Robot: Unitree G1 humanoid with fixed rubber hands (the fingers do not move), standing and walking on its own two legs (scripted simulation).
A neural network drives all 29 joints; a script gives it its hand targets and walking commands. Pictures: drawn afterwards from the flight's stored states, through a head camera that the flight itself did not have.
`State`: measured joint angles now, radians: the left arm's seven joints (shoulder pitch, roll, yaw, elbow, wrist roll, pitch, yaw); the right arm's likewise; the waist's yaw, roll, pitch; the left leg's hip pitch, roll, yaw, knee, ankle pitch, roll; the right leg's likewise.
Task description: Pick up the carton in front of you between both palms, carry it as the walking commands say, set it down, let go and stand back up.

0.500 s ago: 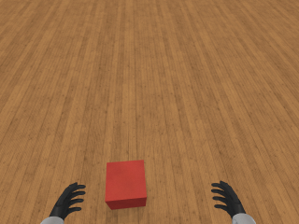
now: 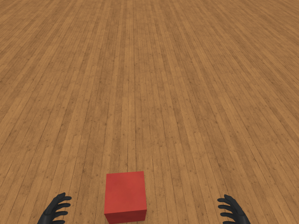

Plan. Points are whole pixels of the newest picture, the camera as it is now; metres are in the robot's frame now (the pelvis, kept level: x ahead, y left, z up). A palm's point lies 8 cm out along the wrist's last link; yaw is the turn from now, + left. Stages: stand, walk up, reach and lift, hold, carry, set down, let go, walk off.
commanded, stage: stand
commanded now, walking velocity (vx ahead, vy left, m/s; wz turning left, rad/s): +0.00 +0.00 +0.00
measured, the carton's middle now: (126, 198) +0.38 +0.10 -0.64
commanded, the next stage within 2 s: none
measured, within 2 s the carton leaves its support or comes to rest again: neither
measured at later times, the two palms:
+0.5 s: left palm out of the picture +0.13 +0.30 -0.10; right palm out of the picture +0.12 -0.27 -0.08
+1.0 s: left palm out of the picture +0.09 +0.32 -0.11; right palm out of the picture +0.08 -0.29 -0.09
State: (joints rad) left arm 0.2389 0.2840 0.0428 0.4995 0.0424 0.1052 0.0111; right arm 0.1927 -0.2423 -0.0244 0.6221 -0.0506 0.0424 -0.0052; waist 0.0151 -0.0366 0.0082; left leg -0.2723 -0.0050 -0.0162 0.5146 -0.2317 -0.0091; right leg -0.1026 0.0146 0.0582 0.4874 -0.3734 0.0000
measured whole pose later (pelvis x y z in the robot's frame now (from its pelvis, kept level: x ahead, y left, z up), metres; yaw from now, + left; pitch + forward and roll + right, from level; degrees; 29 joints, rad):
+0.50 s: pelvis +0.01 +0.02 +0.00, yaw -2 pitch -1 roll +0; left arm 0.22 0.36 0.02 0.77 0.03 0.01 0.03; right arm 0.14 -0.32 -0.02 0.86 -0.03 0.00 -0.02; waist 0.00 -0.05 0.01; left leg -0.25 -0.01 0.02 0.51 -0.25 0.02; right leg -0.07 0.00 0.09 0.44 -0.36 0.02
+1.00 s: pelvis +0.00 +0.02 +0.01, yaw -2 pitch -2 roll +0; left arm 0.20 0.38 0.01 0.91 0.03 0.00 0.02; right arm 0.12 -0.36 -0.02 1.00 -0.02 -0.01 -0.01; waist -0.01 -0.04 0.03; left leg -0.21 -0.01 0.02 0.43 -0.19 0.02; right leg -0.04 0.00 0.09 0.38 -0.31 0.02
